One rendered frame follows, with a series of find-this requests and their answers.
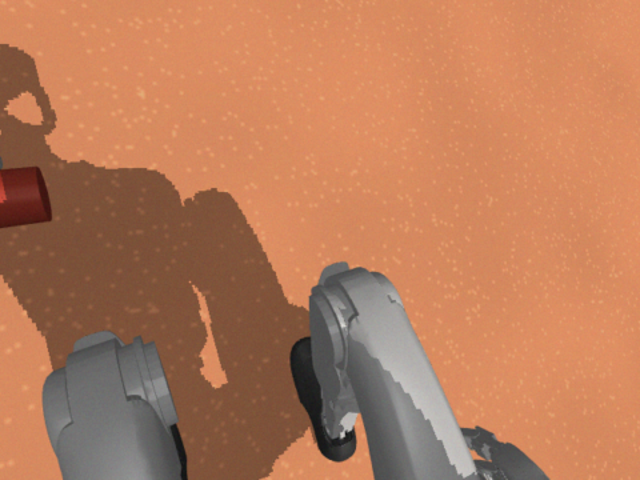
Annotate right robot hand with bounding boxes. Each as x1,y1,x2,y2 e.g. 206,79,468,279
460,426,550,480

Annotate right robot foot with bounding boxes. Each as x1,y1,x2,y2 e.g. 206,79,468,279
290,337,356,462

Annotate left robot foot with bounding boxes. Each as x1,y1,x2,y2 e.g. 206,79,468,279
170,424,188,480

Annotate bottle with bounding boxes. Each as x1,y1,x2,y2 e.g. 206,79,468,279
0,166,52,228

